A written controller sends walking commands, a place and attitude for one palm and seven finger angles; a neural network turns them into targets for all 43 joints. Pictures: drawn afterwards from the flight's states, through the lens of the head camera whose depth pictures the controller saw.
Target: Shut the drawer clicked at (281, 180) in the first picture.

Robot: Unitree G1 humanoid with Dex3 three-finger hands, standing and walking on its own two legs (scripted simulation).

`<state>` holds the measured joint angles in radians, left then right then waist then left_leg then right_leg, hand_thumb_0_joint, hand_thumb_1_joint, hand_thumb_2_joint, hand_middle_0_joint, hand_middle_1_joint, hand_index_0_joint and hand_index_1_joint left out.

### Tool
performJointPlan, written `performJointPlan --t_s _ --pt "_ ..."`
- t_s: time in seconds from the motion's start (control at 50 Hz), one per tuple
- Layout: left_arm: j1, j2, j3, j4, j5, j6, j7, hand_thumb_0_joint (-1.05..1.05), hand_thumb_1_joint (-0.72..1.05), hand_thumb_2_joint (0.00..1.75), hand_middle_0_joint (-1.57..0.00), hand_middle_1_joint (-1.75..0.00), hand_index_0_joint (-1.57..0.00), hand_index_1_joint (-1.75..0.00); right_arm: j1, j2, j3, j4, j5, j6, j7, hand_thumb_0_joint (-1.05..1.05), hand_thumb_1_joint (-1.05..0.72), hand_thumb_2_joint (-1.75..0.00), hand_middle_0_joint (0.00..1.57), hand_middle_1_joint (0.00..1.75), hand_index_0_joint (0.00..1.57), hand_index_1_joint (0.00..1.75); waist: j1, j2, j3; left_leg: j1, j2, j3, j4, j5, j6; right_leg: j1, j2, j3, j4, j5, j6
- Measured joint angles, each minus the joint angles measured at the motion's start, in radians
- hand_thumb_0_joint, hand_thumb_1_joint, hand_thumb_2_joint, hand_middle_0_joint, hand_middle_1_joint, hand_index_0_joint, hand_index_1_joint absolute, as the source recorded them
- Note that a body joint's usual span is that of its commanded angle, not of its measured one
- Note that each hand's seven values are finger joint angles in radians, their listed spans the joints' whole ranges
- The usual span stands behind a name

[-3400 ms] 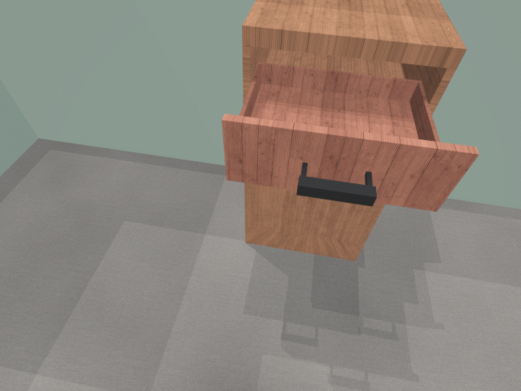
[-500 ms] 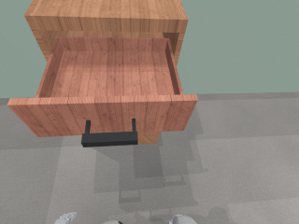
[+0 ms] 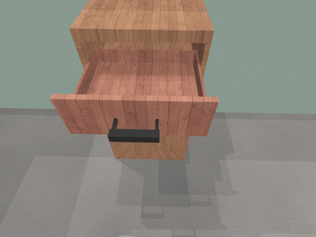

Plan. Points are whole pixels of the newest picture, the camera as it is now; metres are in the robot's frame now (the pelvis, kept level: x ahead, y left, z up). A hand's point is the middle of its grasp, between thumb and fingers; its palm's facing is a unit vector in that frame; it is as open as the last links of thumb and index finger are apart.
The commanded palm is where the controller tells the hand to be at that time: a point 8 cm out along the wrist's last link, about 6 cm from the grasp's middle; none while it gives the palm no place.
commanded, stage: come to a stop and stand still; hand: left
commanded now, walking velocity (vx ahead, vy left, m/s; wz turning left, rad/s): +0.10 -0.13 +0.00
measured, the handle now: (135, 128) +0.38 +0.11 +0.04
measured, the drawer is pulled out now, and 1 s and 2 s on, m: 0.29 0.29 0.29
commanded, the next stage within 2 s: look again from close up in 1.02 s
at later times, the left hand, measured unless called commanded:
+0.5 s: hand out of the picture +0.01 +0.23 -0.19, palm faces +0.00 -0.99 -0.14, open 7.4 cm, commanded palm none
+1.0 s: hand out of the picture +0.00 +0.18 -0.17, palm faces +0.05 -0.97 -0.23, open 7.2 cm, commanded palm none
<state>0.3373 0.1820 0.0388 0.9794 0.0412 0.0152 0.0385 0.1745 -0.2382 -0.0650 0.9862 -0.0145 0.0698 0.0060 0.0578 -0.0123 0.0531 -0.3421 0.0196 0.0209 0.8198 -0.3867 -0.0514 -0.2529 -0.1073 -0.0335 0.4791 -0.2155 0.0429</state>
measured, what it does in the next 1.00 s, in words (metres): steps on the spot: left foot, then right foot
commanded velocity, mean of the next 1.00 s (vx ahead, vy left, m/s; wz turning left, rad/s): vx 0.01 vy -0.03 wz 0.00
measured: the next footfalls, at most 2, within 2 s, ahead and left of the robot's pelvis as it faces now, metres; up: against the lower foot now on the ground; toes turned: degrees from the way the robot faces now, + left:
left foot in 0.06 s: +0.03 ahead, +0.14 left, +0.00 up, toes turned +2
right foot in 0.66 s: -0.02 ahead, -0.10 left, +0.00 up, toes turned +0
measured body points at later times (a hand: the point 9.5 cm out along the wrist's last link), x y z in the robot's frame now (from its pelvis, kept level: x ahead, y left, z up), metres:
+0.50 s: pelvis -0.01 +0.05 +0.01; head +0.02 +0.11 +0.46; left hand +0.01 +0.29 -0.17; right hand -0.06 -0.17 -0.12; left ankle -0.01 +0.13 -0.74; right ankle -0.06 -0.12 -0.66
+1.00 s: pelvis -0.02 +0.00 +0.00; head -0.01 -0.01 +0.45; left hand +0.00 +0.23 -0.16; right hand -0.02 -0.22 -0.17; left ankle -0.01 +0.13 -0.74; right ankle -0.06 -0.10 -0.74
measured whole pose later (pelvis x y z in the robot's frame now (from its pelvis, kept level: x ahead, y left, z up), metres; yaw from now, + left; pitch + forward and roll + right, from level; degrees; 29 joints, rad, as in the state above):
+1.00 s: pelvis -0.02 +0.00 +0.00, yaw -1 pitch -1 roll +0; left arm 0.27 0.14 0.02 1.07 0.01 0.00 0.05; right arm 0.27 -0.15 -0.03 1.12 -0.01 0.04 -0.03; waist 0.01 0.02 0.02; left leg -0.22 0.04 0.04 0.49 -0.26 -0.02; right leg -0.13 0.00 -0.04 0.47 -0.32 -0.02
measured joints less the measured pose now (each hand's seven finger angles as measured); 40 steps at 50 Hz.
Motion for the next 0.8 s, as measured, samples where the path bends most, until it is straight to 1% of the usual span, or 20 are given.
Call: performJointPlan --t_s 0.04,0.06,0.08,0.1,0.12,0.14,0.16,0.2,0.28,0.34,0.4,0.44,0.48,0.54,0.58,0.62,0.66,0.68,0.74,0.8 --pt "0.015 0.011 0.002 0.014 -0.003 0.009 -0.005 0.00 0.91 0.90 -0.20 -0.30 -0.20 -0.30 -0.003 0.009 0.008 -0.004 0.004 -0.023 -0.003 0.01 -0.91 -0.90 0.20 0.30 0.20 0.29 0.006 -0.016 -0.009 0.077 -0.002 0.013 -0.177 0.050 0.010 -0.011 -0.001 0.005 0.018 -0.003 0.015" --pt "0.026 0.014 0.002 0.020 -0.006 0.013 -0.007 0.00 0.91 0.90 -0.20 -0.30 -0.20 -0.30 0.002 0.011 0.014 -0.008 0.005 -0.038 -0.005 0.01 -0.91 -0.90 0.20 0.30 0.20 0.29 0.004 -0.014 -0.020 0.120 0.003 0.016 -0.266 0.067 0.019 -0.023 0.006 0.003 0.042 -0.013 0.020" --pt "0.025 0.024 0.003 0.033 -0.010 0.020 -0.008 0.00 0.91 0.90 -0.20 -0.30 -0.20 -0.30 0.002 0.025 0.016 -0.002 0.002 -0.052 -0.009 0.01 -0.91 -0.90 0.20 0.30 0.20 0.29 0.000 -0.033 -0.021 0.127 -0.006 0.022 -0.277 0.055 0.043 -0.039 0.003 0.014 0.083 -0.056 0.016" --pt "0.023 0.033 0.004 0.047 -0.013 0.028 -0.008 0.00 0.91 0.90 -0.20 -0.30 -0.20 -0.30 0.006 0.042 0.023 0.002 -0.002 -0.059 -0.011 0.01 -0.91 -0.90 0.20 0.30 0.20 0.29 -0.004 -0.052 -0.024 0.125 -0.014 0.025 -0.265 0.053 0.062 -0.051 0.008 0.030 0.130 -0.131 0.006" --pt "0.024 0.039 0.006 0.056 -0.014 0.036 -0.008 0.00 0.91 0.90 -0.20 -0.30 -0.20 -0.30 0.015 0.058 0.033 0.003 -0.006 -0.061 -0.012 0.01 -0.91 -0.90 0.20 0.30 0.20 0.29 -0.006 -0.062 -0.032 0.128 -0.014 0.026 -0.262 0.056 0.075 -0.066 0.022 0.037 0.182 -0.188 -0.002" --pt "0.024 0.043 0.008 0.063 -0.013 0.040 -0.008 0.00 0.91 0.90 -0.20 -0.30 -0.20 -0.30 0.027 0.073 0.043 0.007 -0.011 -0.064 -0.014 0.01 -0.91 -0.90 0.20 0.30 0.20 0.29 -0.011 -0.067 -0.041 0.136 -0.011 0.025 -0.275 0.066 0.083 -0.081 0.039 0.039 0.236 -0.214 -0.007" --pt "0.021 0.046 0.010 0.069 -0.012 0.042 -0.011 0.00 0.91 0.90 -0.20 -0.30 -0.20 -0.30 0.040 0.088 0.051 0.013 -0.014 -0.069 -0.018 0.01 -0.91 -0.90 0.20 0.30 0.20 0.29 -0.016 -0.070 -0.048 0.147 -0.008 0.021 -0.299 0.082 0.087 -0.096 0.055 0.043 0.291 -0.213 -0.012" --pt "0.013 0.050 0.014 0.071 -0.011 0.038 -0.019 0.00 0.91 0.90 -0.20 -0.30 -0.20 -0.30 0.064 0.111 0.057 0.023 -0.013 -0.075 -0.035 0.00 -0.92 -0.89 0.20 0.30 0.20 0.29 -0.024 -0.078 -0.058 0.170 -0.009 0.017 -0.358 0.118 0.091 -0.132 0.080 0.053 0.398 -0.165 -0.014" --pt "-0.006 0.050 0.025 0.054 -0.012 0.034 -0.030 0.00 0.91 0.90 -0.19 -0.30 -0.19 -0.30 0.100 0.117 0.062 0.039 -0.009 -0.083 -0.053 0.00 -0.95 -0.89 0.21 0.30 0.21 0.30 -0.033 -0.091 -0.056 0.187 -0.013 0.024 -0.436 0.165 0.101 -0.195 0.112 0.080 0.561 -0.080 -0.004" --pt "-0.019 0.050 0.032 0.044 -0.011 0.044 -0.030 0.00 0.91 0.90 -0.19 -0.30 -0.19 -0.30 0.126 0.122 0.061 0.050 -0.008 -0.085 -0.064 0.00 -0.94 -0.89 0.21 0.30 0.21 0.30 -0.044 -0.097 -0.051 0.179 -0.012 0.034 -0.450 0.175 0.105 -0.221 0.127 0.100 0.634 -0.051 0.004" --pt "-0.033 0.050 0.035 0.039 -0.013 0.053 -0.027 0.00 0.91 0.90 -0.19 -0.30 -0.19 -0.30 0.155 0.129 0.060 0.063 -0.009 -0.086 -0.072 0.00 -0.93 -0.89 0.21 0.30 0.21 0.30 -0.059 -0.098 -0.043 0.168 -0.012 0.041 -0.453 0.179 0.107 -0.223 0.127 0.113 0.653 -0.046 0.009" --pt "-0.045 0.048 0.033 0.039 -0.015 0.054 -0.025 0.00 0.91 0.90 -0.19 -0.30 -0.19 -0.30 0.172 0.133 0.059 0.074 -0.010 -0.086 -0.074 0.01 -0.92 -0.89 0.21 0.30 0.21 0.30 -0.069 -0.094 -0.037 0.160 -0.012 0.045 -0.453 0.181 0.108 -0.211 0.117 0.114 0.629 -0.057 0.010" --pt "-0.058 0.043 0.029 0.041 -0.018 0.054 -0.022 0.00 0.91 0.90 -0.19 -0.30 -0.19 -0.30 0.187 0.136 0.057 0.087 -0.011 -0.084 -0.074 0.01 -0.92 -0.89 0.21 0.30 0.21 0.30 -0.079 -0.086 -0.030 0.154 -0.011 0.046 -0.451 0.183 0.108 -0.185 0.104 0.107 0.567 -0.082 0.009" --pt "-0.085 0.032 0.016 0.045 -0.024 0.052 -0.020 0.00 0.91 0.90 -0.19 -0.30 -0.19 -0.30 0.202 0.140 0.055 0.107 -0.014 -0.079 -0.069 0.01 -0.91 -0.89 0.21 0.30 0.21 0.30 -0.094 -0.065 -0.021 0.146 -0.008 0.046 -0.444 0.182 0.104 -0.119 0.083 0.076 0.410 -0.138 0.001" --pt "-0.104 0.021 0.008 0.047 -0.029 0.046 -0.019 0.00 0.91 0.90 -0.19 -0.30 -0.19 -0.30 0.207 0.141 0.053 0.120 -0.015 -0.073 -0.064 0.01 -0.91 -0.89 0.21 0.30 0.21 0.30 -0.103 -0.047 -0.018 0.138 -0.005 0.045 -0.432 0.179 0.097 -0.066 0.078 0.053 0.288 -0.174 -0.007" --pt "-0.120 0.010 0.001 0.050 -0.032 0.035 -0.018 0.00 0.91 0.90 -0.19 -0.30 -0.19 -0.30 0.211 0.142 0.050 0.135 -0.013 -0.070 -0.060 0.01 -0.91 -0.89 0.21 0.30 0.21 0.30 -0.110 -0.031 -0.020 0.127 -0.003 0.045 -0.411 0.170 0.088 -0.007 0.080 0.033 0.159 -0.152 -0.015" --pt "-0.127 0.005 -0.003 0.052 -0.033 0.018 -0.013 0.00 0.92 0.90 -0.19 -0.30 -0.19 -0.30 0.218 0.146 0.047 0.149 -0.006 -0.069 -0.055 0.01 -0.91 -0.89 0.21 0.30 0.21 0.30 -0.108 -0.030 -0.031 0.108 -0.011 0.049 -0.373 0.152 0.074 0.065 0.076 0.022 0.006 -0.055 -0.023" --pt "-0.129 0.004 -0.004 0.057 -0.033 0.007 -0.008 0.00 0.92 0.90 -0.19 -0.30 -0.19 -0.30 0.218 0.147 0.047 0.158 -0.001 -0.068 -0.053 0.01 -0.91 -0.89 0.21 0.30 0.21 0.30 -0.103 -0.031 -0.037 0.098 -0.014 0.055 -0.348 0.138 0.066 0.088 0.071 0.025 -0.035 -0.074 -0.026" --pt "-0.131 -0.018 -0.013 0.081 -0.034 -0.006 0.002 0.00 0.94 0.90 -0.20 -0.30 -0.19 -0.30 0.203 0.136 0.046 0.175 0.004 -0.060 -0.048 0.01 -0.91 -0.89 0.21 0.30 0.21 0.29 -0.109 0.018 -0.047 0.107 0.009 0.040 -0.342 0.133 0.047 0.100 0.096 0.011 -0.032 -0.097 -0.040" --pt "-0.118 -0.024 -0.020 0.089 -0.035 -0.022 0.007 0.00 0.95 0.90 -0.20 -0.30 -0.20 -0.30 0.190 0.135 0.050 0.179 0.002 -0.063 -0.043 0.01 -0.91 -0.89 0.20 0.30 0.20 0.29 -0.102 0.030 -0.058 0.128 0.013 0.033 -0.368 0.144 0.035 0.113 0.101 0.004 -0.037 -0.093 -0.053"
